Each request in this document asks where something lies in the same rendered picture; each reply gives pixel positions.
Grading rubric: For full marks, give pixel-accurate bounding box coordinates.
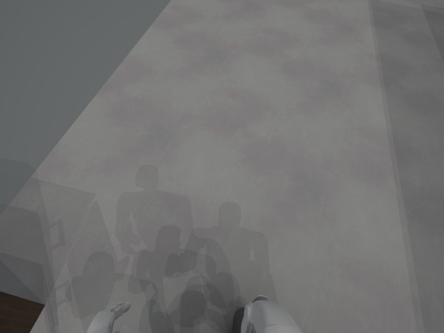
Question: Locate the robot left hand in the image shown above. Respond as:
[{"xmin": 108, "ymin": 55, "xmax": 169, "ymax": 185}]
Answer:
[{"xmin": 86, "ymin": 300, "xmax": 134, "ymax": 333}]

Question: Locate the cupboard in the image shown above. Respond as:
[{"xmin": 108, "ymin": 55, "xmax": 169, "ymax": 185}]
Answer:
[{"xmin": 0, "ymin": 291, "xmax": 45, "ymax": 333}]

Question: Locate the right robot thigh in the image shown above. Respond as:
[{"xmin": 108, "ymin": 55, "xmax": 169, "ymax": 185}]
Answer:
[{"xmin": 244, "ymin": 300, "xmax": 302, "ymax": 333}]

